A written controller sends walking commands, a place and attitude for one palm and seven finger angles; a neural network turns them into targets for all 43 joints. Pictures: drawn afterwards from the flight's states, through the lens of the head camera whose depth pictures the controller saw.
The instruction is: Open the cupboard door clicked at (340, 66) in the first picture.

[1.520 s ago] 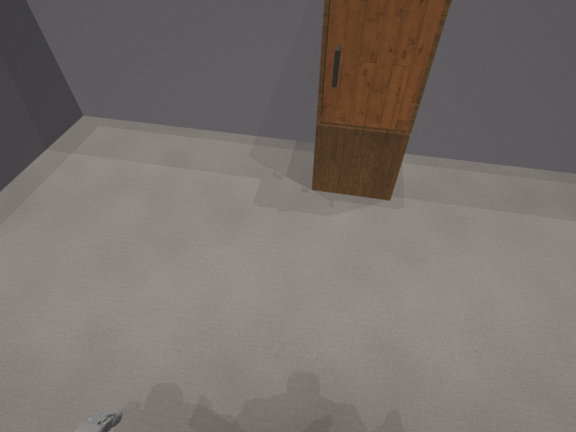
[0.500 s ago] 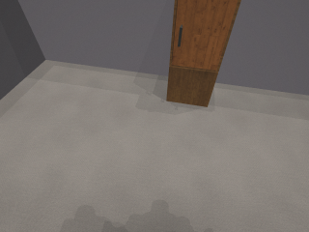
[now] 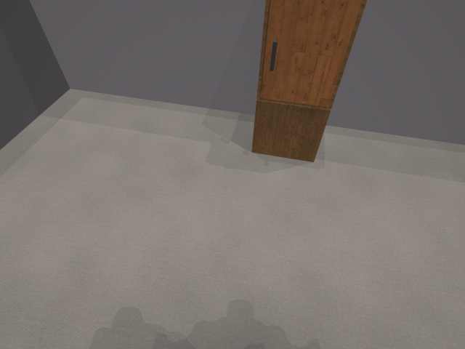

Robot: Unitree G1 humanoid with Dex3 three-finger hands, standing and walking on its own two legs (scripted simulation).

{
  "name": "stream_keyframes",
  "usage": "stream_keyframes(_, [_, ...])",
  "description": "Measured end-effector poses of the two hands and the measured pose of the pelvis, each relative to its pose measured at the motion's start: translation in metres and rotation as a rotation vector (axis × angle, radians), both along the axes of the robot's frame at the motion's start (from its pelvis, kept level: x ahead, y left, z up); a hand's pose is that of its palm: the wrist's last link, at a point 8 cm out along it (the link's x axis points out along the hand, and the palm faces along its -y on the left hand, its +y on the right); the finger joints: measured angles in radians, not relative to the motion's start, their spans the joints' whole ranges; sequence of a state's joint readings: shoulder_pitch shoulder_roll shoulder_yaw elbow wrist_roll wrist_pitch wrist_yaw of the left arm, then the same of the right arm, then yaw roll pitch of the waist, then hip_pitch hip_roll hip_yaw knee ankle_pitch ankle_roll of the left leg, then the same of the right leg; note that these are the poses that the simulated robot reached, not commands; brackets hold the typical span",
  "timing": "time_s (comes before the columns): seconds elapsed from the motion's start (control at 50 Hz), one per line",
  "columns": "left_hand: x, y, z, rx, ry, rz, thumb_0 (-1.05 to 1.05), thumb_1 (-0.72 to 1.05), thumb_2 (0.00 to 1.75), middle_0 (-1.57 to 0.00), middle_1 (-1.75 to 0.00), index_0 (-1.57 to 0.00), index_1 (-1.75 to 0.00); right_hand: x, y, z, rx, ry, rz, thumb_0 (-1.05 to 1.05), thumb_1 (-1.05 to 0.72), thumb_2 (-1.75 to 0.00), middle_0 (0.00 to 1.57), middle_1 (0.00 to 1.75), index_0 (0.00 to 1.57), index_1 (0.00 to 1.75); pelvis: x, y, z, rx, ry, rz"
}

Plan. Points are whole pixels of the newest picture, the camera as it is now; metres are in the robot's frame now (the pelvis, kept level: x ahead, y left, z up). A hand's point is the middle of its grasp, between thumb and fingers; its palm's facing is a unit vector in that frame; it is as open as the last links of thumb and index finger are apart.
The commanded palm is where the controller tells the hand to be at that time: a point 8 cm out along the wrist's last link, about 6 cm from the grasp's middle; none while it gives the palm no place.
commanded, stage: look at it before walking up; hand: left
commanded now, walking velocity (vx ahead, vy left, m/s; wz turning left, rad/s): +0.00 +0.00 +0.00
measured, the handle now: (273, 54) +1.33 -0.11 -0.10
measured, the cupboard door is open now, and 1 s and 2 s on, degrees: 0 0 0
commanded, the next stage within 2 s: walk to a spot facing it in 0.22 s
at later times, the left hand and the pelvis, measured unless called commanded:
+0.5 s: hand out of the picture +0.06 +0.23 -0.17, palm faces -0.05 -0.96 -0.28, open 7.4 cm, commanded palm none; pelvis +0.02 +0.00 -0.01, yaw -3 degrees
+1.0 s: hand out of the picture +0.12 +0.12 -0.17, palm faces -0.16 -0.98 -0.16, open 7.4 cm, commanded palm none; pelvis +0.17 -0.04 -0.01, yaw -13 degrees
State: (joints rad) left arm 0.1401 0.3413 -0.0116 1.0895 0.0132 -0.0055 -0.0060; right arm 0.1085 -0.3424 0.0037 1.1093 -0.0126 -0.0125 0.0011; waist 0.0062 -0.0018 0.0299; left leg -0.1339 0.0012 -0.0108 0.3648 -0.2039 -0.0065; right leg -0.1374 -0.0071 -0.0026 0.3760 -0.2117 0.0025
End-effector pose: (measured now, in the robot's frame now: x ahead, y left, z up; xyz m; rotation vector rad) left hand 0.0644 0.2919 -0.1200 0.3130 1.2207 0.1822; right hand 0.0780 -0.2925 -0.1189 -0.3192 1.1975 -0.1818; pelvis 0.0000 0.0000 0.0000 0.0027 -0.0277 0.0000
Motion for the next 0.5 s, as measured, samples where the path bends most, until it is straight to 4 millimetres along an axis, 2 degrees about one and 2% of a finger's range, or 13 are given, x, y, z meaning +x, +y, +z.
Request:
stream_keyframes(0.36, [0.003, -0.001, 0.002, 0.006, 0.000, -0.001, 0.01, 0.90, 0.90, -0.20, -0.30, -0.20, -0.30, 0.002, -0.002, 0.000, 0.001, 0.003, 0.000, 0.00, -0.90, -0.90, 0.21, 0.30, 0.20, 0.30, 0.002, -0.002, 0.001, 0.000, -0.001, -0.003])
stream_keyframes(0.5, [-0.009, -0.020, -0.014, -0.048, 0.074, 0.001, 0.00, 0.91, 0.90, -0.20, -0.30, -0.20, -0.30, -0.015, 0.013, -0.014, 0.043, 0.039, -0.050, 0.00, -0.90, -0.90, 0.21, 0.30, 0.20, 0.30, 0.017, -0.002, -0.005, -0.002, 0.011, -0.051])
